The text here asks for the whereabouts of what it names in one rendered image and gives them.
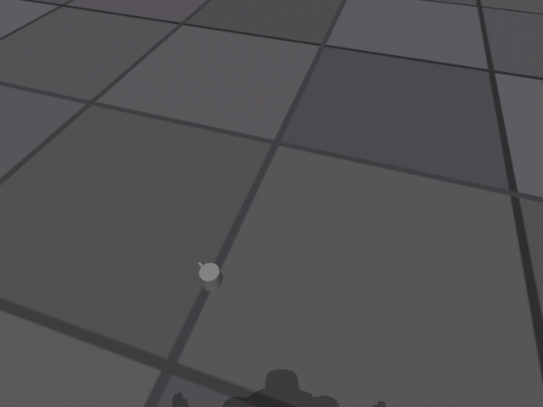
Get mug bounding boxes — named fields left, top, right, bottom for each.
left=198, top=262, right=222, bottom=292

